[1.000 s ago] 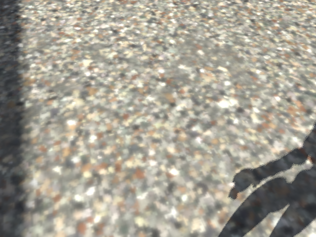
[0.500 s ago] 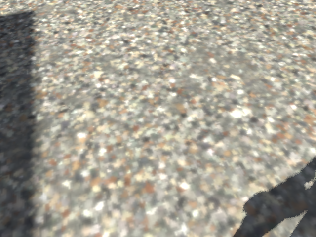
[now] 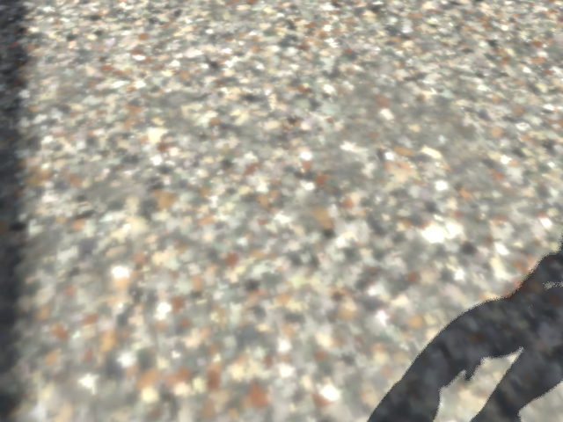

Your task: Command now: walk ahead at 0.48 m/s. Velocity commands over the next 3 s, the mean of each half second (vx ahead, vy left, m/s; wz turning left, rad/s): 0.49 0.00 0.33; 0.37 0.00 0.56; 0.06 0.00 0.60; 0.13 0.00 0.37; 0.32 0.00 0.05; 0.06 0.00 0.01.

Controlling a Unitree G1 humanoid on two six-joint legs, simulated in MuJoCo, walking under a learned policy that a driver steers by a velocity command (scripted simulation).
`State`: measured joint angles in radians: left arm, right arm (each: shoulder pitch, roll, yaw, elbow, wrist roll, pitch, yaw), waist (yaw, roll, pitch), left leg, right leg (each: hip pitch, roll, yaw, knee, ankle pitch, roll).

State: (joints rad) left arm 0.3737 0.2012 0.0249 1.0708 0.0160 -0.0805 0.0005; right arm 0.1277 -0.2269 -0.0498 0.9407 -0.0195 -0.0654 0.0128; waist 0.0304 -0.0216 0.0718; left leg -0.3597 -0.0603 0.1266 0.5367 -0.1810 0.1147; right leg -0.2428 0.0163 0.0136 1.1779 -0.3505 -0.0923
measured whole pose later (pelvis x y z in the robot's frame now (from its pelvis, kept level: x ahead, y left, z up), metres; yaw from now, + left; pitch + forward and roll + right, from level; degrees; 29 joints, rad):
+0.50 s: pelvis +0.28 -0.02 +0.00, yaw +13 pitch +1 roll +0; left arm 0.00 0.21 0.03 0.81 0.04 -0.09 0.00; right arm 0.42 -0.23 -0.06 0.99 0.00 -0.06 -0.01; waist -0.08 0.01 0.06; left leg -0.19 -0.07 -0.08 0.93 -0.46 0.09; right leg -0.43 0.00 -0.06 0.56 -0.15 -0.05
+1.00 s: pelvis +0.48 +0.07 -0.01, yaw +31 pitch +1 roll -1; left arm 0.29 0.23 0.06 0.88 0.01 -0.03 0.02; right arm 0.08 -0.24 -0.06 0.77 -0.03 -0.02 0.03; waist 0.04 0.00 0.10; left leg -0.48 -0.07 0.07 0.61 -0.16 0.13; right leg -0.30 -0.07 -0.11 1.14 -0.54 0.03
